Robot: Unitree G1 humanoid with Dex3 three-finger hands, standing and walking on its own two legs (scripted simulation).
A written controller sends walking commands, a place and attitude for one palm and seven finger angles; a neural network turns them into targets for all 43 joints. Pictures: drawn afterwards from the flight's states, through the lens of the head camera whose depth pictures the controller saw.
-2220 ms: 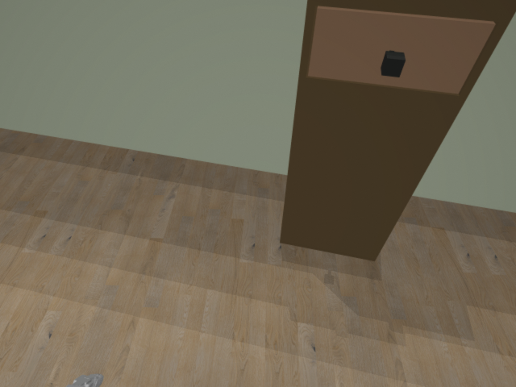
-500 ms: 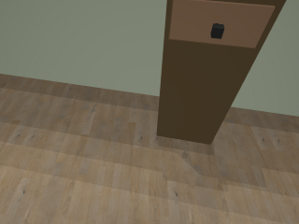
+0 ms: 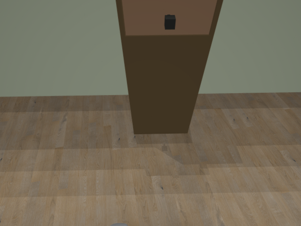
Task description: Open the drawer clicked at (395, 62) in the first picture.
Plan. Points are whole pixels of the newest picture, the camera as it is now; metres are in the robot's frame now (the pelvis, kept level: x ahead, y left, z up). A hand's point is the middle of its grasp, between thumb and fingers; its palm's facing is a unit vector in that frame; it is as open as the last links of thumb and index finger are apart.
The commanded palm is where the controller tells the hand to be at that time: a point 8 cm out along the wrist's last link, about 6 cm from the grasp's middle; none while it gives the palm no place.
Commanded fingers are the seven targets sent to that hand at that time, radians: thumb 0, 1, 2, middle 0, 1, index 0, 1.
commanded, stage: take the last steps up to it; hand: left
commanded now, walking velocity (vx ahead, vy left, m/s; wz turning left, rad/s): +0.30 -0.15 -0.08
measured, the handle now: (169, 20) +0.86 -0.02 +0.14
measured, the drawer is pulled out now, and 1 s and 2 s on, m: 0.00 0.00 0.00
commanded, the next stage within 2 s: come to a stop and stand still in 0.92 s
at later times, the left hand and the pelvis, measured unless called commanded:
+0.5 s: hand (101, 216) +0.18 +0.18 -0.19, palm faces -0.13 -0.99 -0.10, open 7.4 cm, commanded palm none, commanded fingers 0.00 0.90 0.90 -0.20 -0.30 -0.20 -0.30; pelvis +0.11 +0.01 +0.00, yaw -5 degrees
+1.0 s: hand (131, 169) +0.35 +0.10 -0.21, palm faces -0.02 -0.99 -0.15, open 7.3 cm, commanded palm none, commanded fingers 0.00 0.90 0.90 -0.20 -0.30 -0.20 -0.30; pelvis +0.30 -0.08 -0.02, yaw -2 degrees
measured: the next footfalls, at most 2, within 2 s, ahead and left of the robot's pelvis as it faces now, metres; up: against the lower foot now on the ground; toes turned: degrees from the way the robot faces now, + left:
left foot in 0.16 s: +0.04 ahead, +0.13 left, +0.00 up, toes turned +3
right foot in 0.64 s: +0.30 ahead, -0.18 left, +0.00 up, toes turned -12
